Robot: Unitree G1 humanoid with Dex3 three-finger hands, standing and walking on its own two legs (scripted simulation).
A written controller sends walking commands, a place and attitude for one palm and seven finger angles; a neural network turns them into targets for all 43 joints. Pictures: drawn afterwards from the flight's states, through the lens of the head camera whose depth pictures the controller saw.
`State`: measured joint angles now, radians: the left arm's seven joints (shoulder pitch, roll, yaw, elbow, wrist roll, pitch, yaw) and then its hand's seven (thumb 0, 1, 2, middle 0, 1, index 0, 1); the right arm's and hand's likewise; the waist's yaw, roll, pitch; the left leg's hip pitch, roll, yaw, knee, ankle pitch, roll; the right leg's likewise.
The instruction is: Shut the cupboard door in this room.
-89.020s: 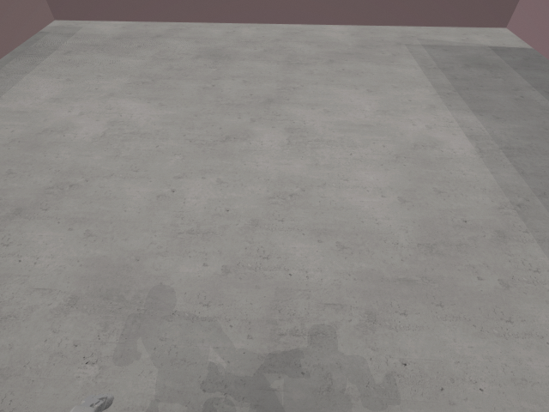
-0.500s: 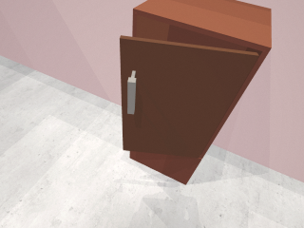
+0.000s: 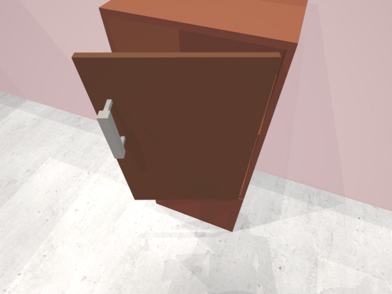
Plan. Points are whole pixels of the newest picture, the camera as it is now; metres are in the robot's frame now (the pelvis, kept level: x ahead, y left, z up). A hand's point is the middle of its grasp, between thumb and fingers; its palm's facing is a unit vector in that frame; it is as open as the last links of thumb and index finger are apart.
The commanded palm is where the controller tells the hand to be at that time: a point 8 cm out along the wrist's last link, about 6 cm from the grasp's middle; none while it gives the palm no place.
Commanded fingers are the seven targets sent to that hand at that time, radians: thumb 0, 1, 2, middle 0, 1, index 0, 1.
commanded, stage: come to a stop and stand still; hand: left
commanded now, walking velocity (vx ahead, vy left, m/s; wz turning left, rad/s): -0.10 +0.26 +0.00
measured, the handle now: (114, 129) +0.46 +0.21 +0.06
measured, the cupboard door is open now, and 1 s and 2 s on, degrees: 22 22 22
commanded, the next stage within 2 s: look again from close up in 0.84 s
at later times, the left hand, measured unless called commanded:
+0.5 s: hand out of the picture +0.01 +0.16 -0.17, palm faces +0.05 -0.98 -0.21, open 7.3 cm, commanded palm none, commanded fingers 0.00 0.90 0.90 -0.20 -0.30 -0.20 -0.30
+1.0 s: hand out of the picture +0.00 +0.17 -0.16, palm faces +0.01 -0.98 -0.19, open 7.4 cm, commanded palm none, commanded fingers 0.00 0.90 0.90 -0.20 -0.30 -0.20 -0.30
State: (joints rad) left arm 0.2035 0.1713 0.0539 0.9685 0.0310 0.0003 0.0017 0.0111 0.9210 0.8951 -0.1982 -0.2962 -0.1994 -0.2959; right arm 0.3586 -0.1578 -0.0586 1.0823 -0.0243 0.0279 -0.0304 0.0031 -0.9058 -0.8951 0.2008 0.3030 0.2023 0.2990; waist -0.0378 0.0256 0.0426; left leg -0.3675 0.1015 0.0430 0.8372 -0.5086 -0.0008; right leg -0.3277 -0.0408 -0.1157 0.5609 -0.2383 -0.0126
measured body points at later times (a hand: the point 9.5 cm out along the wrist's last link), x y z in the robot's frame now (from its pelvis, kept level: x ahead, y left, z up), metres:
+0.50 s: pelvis +0.00 -0.01 +0.00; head +0.01 -0.01 +0.45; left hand +0.00 +0.22 -0.15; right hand +0.10 -0.23 -0.15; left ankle +0.05 +0.07 -0.73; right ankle +0.03 -0.12 -0.73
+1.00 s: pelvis +0.00 +0.00 +0.01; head +0.00 +0.00 +0.46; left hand +0.00 +0.22 -0.15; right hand +0.00 -0.22 -0.15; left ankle +0.05 +0.07 -0.73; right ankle +0.03 -0.11 -0.73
